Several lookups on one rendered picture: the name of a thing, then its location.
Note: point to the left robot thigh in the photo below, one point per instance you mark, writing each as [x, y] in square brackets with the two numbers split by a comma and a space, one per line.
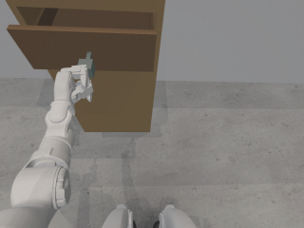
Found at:
[119, 218]

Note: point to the left robot upper arm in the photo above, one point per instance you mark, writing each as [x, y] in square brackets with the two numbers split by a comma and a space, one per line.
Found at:
[37, 195]

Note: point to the left robot shin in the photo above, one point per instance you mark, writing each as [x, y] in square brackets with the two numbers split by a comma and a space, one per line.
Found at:
[121, 206]

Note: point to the drawer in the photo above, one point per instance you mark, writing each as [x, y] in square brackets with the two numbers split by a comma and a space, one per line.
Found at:
[118, 40]

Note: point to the cabinet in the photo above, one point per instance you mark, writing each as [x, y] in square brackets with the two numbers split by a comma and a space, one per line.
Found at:
[122, 101]

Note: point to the handle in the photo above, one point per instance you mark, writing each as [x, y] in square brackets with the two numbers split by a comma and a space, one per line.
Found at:
[88, 61]

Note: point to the left robot forearm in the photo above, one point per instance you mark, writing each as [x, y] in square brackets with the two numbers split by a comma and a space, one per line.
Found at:
[56, 146]

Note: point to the robot left hand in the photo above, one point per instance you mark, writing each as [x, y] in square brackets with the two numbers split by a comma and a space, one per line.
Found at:
[65, 88]

